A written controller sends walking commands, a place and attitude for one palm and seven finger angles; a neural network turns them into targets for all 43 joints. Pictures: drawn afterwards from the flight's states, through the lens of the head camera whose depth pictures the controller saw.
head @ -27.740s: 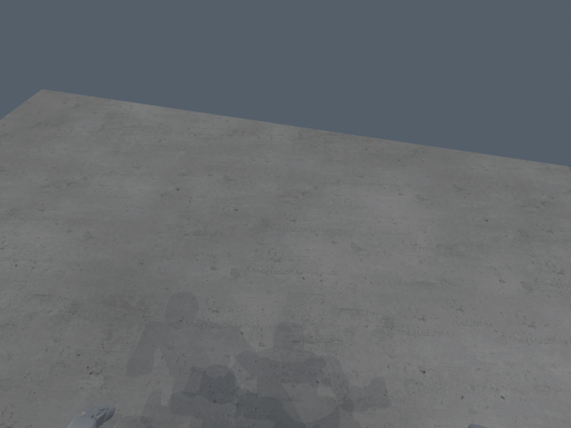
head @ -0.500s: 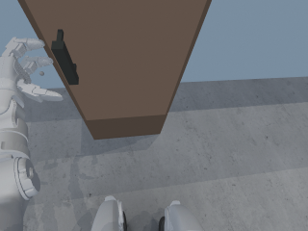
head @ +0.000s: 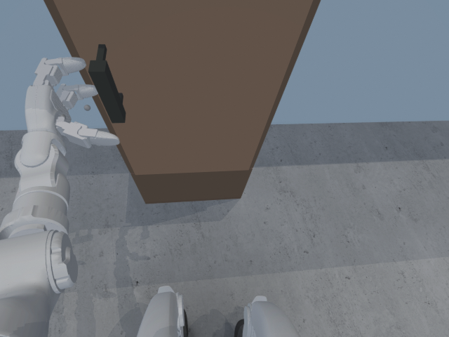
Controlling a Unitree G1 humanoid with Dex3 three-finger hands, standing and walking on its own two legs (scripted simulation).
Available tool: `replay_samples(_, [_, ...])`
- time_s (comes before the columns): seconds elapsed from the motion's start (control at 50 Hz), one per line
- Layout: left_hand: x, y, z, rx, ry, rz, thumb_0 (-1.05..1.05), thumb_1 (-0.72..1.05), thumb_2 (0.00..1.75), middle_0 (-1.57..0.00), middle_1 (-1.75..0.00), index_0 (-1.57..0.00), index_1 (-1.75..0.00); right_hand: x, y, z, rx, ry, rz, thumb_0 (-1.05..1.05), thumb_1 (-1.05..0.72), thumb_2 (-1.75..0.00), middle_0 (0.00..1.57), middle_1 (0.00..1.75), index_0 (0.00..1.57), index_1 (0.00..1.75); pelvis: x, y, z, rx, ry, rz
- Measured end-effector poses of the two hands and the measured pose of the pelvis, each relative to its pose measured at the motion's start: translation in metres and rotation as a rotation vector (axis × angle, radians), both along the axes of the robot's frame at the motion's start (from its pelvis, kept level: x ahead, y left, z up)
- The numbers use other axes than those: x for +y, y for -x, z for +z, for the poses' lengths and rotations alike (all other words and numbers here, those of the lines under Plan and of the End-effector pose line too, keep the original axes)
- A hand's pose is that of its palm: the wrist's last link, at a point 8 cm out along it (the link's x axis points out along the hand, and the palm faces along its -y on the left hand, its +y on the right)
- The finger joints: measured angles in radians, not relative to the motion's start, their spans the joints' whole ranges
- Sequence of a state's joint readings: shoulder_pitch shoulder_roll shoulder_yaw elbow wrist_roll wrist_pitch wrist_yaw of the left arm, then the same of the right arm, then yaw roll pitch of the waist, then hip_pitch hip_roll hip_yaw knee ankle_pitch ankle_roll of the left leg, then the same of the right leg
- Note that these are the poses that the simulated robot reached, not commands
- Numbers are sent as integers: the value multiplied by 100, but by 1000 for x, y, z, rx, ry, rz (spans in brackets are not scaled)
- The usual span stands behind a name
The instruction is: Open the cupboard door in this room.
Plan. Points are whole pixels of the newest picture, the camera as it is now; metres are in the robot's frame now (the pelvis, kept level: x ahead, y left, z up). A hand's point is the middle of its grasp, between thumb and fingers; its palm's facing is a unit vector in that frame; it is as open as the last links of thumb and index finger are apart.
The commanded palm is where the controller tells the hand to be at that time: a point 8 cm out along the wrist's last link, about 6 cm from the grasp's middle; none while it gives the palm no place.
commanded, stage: slide the fingers in behind the handle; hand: left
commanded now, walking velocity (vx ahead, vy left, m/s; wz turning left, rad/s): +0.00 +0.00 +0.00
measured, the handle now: (110, 85) +0.54 +0.20 +0.06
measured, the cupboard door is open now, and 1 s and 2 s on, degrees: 0 0 0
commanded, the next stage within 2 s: move the hooked fingers beside the handle in 0.98 s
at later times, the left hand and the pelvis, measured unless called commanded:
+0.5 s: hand (92, 110) +0.48 +0.22 +0.06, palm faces +0.13 -0.99 +0.01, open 14.9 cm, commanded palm +0.47 +0.21 +0.07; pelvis +0.00 +0.00 +0.00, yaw +1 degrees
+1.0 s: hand (98, 111) +0.48 +0.21 +0.06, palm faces +0.15 -0.99 +0.00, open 15.3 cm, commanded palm +0.47 +0.20 +0.07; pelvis -0.01 +0.01 +0.00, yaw +2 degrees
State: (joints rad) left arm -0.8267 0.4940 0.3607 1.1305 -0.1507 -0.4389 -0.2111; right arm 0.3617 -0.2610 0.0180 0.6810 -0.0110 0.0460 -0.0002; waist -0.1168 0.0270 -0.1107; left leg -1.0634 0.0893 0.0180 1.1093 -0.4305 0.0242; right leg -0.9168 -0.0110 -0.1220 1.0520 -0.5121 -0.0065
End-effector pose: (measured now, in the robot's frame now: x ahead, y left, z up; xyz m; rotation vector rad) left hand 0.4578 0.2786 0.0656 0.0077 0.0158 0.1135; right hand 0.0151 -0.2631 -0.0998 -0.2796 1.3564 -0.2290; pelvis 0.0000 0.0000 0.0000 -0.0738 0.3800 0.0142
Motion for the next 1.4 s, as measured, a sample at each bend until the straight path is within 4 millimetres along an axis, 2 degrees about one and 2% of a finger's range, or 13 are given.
replay_samples(0.36, [-6,2,-1,-10,9,14,-1,-50,30,-30,-120,-13,-121,-5,-13,-2,-16,-3,40,0,-91,-90,21,30,20,30,-5,1,-2,2,4,22])
replay_samples(0.72, [-17,7,-3,-23,18,32,-1,-50,30,-30,-120,-3,-118,8,-17,-5,-24,-27,67,0,-91,-90,21,30,20,30,4,3,-2,-3,8,35])
replay_samples(1.02, [-20,8,-3,-27,6,42,-1,-50,30,-30,-120,0,-118,12,-12,-7,-23,-24,84,0,-91,-90,21,30,20,30,7,9,-5,-3,8,42])
replay_samples(1.4, [-11,4,-2,-20,-10,33,-1,-50,30,-30,-120,-7,-124,3,-1,-7,-9,-4,82,0,-91,-90,21,30,20,30,3,14,-9,11,10,42])
